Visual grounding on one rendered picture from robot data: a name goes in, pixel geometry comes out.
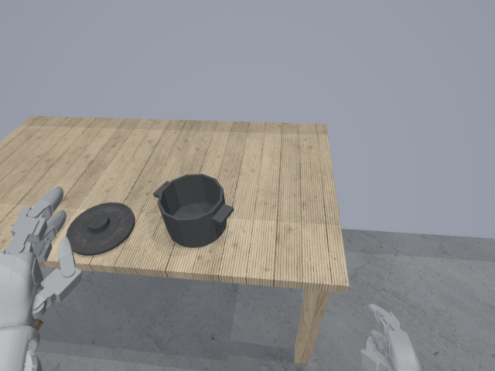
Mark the left robot hand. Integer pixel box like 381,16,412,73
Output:
0,186,82,328

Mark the table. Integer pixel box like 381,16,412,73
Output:
0,116,350,365

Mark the pot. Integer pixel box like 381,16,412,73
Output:
153,174,234,248

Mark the right robot hand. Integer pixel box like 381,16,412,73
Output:
361,304,422,371

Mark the left robot forearm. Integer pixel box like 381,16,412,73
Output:
0,326,42,371

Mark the knob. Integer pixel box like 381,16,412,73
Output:
87,213,110,232

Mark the lid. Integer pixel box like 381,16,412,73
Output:
66,203,135,256

